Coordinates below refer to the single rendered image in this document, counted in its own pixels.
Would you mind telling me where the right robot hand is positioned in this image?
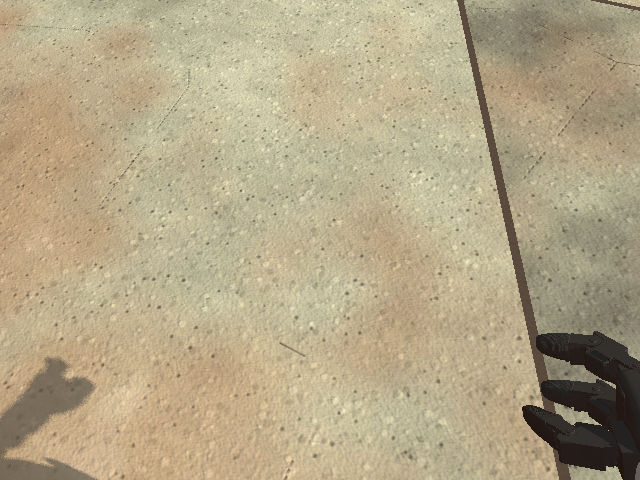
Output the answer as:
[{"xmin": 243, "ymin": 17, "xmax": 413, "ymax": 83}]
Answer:
[{"xmin": 522, "ymin": 331, "xmax": 640, "ymax": 480}]

